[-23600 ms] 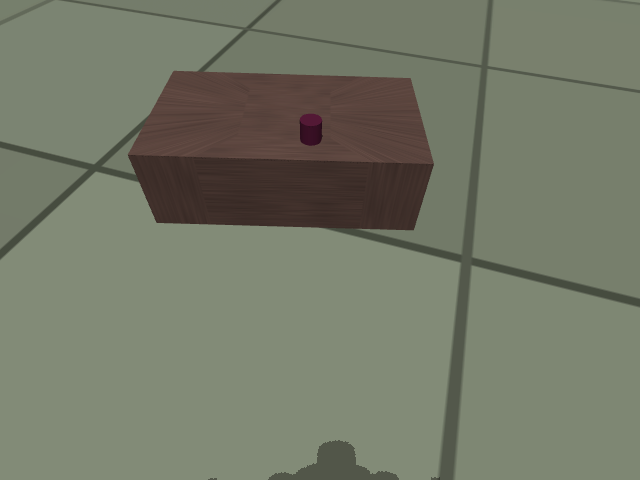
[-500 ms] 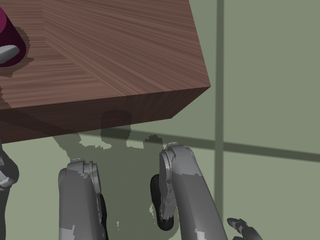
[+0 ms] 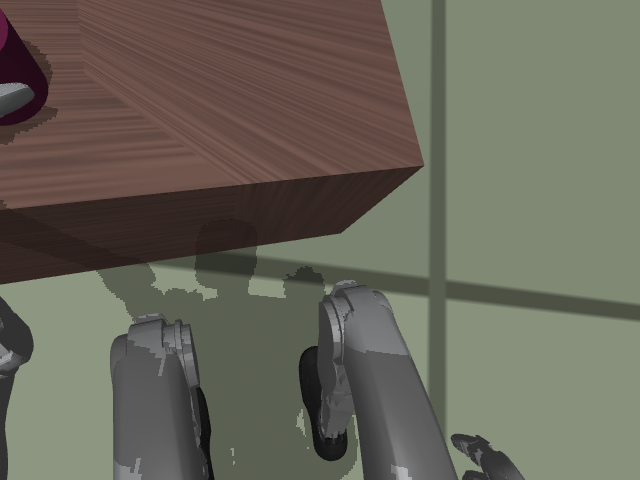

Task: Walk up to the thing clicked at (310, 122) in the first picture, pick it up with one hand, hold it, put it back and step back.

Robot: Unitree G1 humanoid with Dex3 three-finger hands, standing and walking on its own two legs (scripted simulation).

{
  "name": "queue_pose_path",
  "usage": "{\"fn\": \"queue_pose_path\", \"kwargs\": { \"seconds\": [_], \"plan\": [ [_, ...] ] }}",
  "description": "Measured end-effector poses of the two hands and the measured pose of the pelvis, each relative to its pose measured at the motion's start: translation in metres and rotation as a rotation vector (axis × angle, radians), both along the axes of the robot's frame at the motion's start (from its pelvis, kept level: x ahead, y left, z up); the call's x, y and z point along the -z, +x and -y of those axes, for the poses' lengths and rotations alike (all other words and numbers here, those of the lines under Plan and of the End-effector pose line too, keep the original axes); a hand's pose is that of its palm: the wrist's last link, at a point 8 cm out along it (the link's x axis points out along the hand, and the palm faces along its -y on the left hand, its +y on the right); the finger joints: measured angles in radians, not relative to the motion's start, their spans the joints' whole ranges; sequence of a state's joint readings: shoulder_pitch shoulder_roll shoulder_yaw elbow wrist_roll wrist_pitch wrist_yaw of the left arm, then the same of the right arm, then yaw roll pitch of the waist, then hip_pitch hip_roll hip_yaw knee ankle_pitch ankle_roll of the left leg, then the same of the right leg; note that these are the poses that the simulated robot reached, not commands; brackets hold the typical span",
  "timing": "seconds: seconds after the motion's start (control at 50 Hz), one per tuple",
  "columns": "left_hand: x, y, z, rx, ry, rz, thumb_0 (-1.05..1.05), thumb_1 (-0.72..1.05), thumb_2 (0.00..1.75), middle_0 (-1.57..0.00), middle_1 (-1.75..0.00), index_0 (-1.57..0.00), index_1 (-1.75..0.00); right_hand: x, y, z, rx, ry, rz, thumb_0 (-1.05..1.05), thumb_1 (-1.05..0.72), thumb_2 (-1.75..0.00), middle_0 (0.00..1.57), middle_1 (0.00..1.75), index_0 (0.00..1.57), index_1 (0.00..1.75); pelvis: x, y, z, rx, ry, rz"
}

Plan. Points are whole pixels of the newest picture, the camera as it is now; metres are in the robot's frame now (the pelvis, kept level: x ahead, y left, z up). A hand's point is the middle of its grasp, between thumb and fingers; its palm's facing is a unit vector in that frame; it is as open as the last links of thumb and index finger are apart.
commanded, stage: open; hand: left
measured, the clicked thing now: out of the picture +0.56 +0.26 +0.00
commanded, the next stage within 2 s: withdraw in 0.26 s
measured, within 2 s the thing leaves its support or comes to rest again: neither
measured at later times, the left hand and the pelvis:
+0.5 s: hand out of the picture +0.56 +0.28 +0.01, palm faces +0.33 -0.94 -0.01, open 16.4 cm; pelvis +0.00 +0.00 +0.00, yaw +0 degrees
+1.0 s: hand out of the picture +0.50 +0.35 +0.12, palm faces +0.32 -0.92 -0.20, open 17.5 cm; pelvis +0.01 +0.01 +0.13, yaw +1 degrees
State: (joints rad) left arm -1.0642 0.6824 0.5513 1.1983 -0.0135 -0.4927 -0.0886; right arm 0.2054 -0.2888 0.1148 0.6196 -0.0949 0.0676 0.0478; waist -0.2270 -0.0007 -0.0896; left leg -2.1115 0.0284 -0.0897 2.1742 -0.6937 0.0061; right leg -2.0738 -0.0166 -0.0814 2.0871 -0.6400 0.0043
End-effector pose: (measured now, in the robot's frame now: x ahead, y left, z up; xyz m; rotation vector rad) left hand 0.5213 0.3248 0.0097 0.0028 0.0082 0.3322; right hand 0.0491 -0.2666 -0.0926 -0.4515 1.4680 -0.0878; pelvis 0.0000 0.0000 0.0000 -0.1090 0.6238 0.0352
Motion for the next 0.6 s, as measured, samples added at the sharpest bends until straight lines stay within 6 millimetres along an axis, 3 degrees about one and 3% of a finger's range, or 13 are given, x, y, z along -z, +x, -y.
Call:
{"fn": "queue_pose_path", "kwargs": {
  "seconds": [0.16, 0.48, 0.6],
  "plan": [
    [0.001, 0.0, 0.001, 0.006, -0.002, -0.006, -0.01, -0.53, 0.49, -0.74, -0.71, -0.74, -0.7, -0.001, -0.001, 0.0, 0.001, -0.004, 0.001, 0.0, -0.93, -0.9, 0.2, 0.3, 0.21, 0.3, 0.0, -0.001, -0.001, -0.002, -0.003, 0.002],
    [0.001, 0.002, 0.0, -0.001, 0.004, -0.007, -0.02, -0.6, 0.15, -0.35, -0.26, -0.34, -0.26, -0.001, -0.006, 0.0, 0.016, -0.005, -0.016, 0.0, -0.93, -0.9, 0.2, 0.3, 0.21, 0.3, 0.0, 0.0, -0.001, 0.0, -0.004, -0.003],
    [-0.027, -0.001, -0.019, -0.039, 0.023, 0.038, -0.02, -0.61, 0.1, -0.2, -0.16, -0.19, -0.16, -0.009, -0.004, -0.001, 0.048, -0.012, -0.01, 0.0, -0.93, -0.9, 0.2, 0.3, 0.21, 0.3, -0.009, 0.002, -0.001, 0.0, 0.0, -0.005]
  ]
}}
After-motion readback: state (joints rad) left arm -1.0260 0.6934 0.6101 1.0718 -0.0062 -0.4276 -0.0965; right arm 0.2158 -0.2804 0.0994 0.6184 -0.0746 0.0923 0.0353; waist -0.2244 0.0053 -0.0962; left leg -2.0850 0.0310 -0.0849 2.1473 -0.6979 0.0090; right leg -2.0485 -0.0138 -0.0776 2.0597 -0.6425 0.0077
